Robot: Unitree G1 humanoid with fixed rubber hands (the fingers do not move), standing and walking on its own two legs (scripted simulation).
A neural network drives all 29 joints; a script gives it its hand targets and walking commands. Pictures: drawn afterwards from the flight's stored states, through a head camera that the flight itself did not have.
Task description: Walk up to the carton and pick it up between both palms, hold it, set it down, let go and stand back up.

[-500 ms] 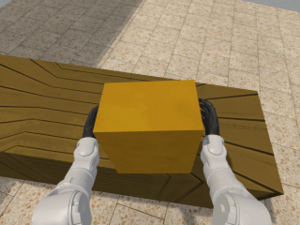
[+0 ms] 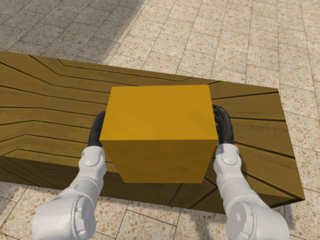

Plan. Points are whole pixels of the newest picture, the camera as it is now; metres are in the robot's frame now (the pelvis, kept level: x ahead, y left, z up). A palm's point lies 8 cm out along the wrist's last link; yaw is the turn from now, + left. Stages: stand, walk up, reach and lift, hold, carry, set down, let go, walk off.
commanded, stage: set down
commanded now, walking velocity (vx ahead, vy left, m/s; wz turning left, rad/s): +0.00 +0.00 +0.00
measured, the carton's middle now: (161, 139) +0.40 -0.01 -0.06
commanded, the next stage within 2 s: none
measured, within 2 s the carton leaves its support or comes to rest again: rests again in 1.86 s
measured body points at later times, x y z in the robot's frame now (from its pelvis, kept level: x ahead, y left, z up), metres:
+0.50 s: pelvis -0.01 +0.00 -0.01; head +0.10 +0.01 +0.43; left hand +0.40 +0.16 -0.03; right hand +0.38 -0.19 -0.02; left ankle -0.01 +0.11 -0.74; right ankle -0.01 -0.12 -0.74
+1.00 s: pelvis -0.02 +0.00 -0.03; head +0.09 +0.01 +0.41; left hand +0.40 +0.15 -0.03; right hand +0.38 -0.19 -0.03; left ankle -0.01 +0.11 -0.74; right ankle -0.01 -0.12 -0.74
